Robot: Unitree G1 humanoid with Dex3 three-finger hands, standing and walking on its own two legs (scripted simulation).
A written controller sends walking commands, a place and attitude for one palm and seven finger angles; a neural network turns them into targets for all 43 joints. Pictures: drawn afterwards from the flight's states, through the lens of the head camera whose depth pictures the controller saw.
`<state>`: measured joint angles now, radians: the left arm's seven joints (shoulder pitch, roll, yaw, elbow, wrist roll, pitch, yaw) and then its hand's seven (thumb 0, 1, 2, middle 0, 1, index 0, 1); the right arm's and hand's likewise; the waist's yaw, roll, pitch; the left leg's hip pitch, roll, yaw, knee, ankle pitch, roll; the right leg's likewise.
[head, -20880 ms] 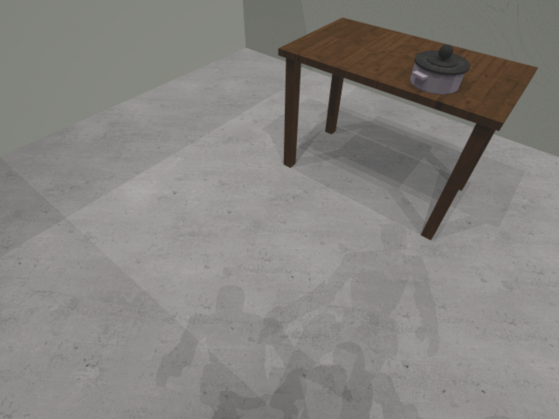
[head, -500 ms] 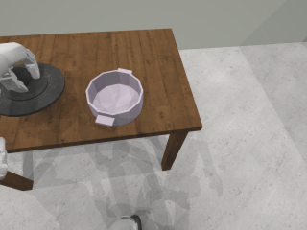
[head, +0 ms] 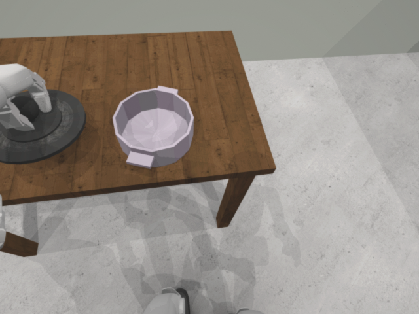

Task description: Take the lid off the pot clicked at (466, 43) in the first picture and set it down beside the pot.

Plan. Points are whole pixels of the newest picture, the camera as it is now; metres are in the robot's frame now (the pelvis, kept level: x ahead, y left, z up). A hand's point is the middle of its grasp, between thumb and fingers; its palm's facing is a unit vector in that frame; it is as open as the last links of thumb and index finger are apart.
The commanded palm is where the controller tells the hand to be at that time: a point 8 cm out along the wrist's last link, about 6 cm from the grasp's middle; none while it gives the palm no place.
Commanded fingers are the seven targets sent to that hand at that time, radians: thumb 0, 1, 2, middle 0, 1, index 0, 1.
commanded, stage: lower the lid onto the table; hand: left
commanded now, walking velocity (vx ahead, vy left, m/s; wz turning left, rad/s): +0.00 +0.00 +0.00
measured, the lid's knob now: (24, 109) +0.48 +0.33 +0.06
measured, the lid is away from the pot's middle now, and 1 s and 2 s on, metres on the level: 0.23 0.24 0.26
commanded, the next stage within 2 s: open the fingers wide in 1.26 s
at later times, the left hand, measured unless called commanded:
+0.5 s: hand (26, 120) +0.47 +0.33 +0.05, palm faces -0.46 -0.11 -0.88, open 6.9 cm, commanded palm +0.53 +0.32 +0.10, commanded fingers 0.00 0.85 0.62 -0.93 -1.09 -0.90 -1.08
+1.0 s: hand (33, 130) +0.47 +0.34 +0.01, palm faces -0.46 -0.13 -0.88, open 6.9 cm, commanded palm +0.53 +0.33 +0.07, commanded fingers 0.00 0.85 0.62 -0.93 -1.09 -0.90 -1.08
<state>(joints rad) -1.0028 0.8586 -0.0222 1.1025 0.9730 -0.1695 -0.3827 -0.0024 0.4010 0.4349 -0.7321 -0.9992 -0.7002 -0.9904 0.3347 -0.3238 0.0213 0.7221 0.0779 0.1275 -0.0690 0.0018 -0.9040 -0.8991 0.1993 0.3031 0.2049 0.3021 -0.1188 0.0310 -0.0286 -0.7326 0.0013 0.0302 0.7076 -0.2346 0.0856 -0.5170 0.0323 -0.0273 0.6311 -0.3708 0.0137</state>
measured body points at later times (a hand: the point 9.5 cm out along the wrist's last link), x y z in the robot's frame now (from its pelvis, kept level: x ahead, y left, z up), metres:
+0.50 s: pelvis -0.01 +0.01 -0.01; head +0.11 +0.04 +0.42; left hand +0.49 +0.33 +0.10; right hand -0.02 -0.28 -0.12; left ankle +0.06 +0.06 -0.71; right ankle -0.05 -0.14 -0.71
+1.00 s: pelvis -0.02 +0.02 -0.02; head +0.12 +0.06 +0.40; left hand +0.49 +0.34 +0.06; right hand -0.04 -0.27 -0.12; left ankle +0.06 +0.06 -0.71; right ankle -0.05 -0.14 -0.71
